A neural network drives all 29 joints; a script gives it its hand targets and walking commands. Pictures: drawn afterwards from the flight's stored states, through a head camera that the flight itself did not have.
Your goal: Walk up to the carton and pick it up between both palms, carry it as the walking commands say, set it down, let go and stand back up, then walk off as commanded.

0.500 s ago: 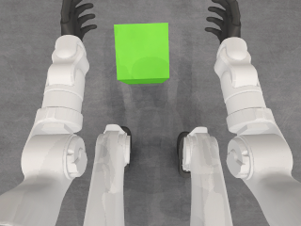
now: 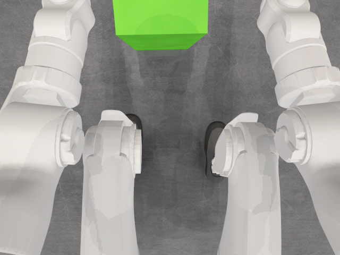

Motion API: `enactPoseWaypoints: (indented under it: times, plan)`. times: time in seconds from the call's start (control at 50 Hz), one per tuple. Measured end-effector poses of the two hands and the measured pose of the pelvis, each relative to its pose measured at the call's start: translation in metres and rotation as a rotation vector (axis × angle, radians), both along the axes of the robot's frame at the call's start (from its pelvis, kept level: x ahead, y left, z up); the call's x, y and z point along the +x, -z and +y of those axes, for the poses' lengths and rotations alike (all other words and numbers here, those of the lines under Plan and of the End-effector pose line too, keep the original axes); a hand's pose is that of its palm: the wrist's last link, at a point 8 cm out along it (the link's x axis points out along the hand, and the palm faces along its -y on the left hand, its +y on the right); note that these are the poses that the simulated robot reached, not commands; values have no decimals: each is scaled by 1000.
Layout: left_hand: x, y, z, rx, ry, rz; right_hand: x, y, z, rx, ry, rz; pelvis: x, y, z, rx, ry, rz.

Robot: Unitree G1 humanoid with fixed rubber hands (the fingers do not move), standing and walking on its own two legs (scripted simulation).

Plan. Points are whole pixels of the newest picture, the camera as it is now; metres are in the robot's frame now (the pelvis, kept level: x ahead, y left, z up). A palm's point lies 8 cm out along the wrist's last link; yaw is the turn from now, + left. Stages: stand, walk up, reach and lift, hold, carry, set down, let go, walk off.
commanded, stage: reach and lift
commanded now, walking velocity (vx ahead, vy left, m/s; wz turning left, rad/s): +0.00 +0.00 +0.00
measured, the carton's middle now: (160, 7) +0.54 +0.05 -0.28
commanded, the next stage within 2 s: none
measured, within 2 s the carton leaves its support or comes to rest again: leaves its support in 1.30 s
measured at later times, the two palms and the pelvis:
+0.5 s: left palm out of the picture +0.56 +0.19 -0.23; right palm out of the picture +0.57 -0.14 -0.22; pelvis +0.02 +0.00 -0.04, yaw +0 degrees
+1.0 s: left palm out of the picture +0.56 +0.16 -0.21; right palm out of the picture +0.57 -0.08 -0.21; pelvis +0.01 +0.00 -0.04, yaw +0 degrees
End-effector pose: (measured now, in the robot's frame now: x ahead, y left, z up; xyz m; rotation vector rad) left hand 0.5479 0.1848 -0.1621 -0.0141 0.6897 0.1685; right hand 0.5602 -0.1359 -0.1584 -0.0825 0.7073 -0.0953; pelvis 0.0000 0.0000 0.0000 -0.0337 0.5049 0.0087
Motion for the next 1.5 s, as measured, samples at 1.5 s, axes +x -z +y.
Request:
enactPoseWaypoints:
  times: [1.5]
  plan:
    - [21,42,-46,-11,120,75,9,50,30,50,-53,60,30,49,-9,25,9,158]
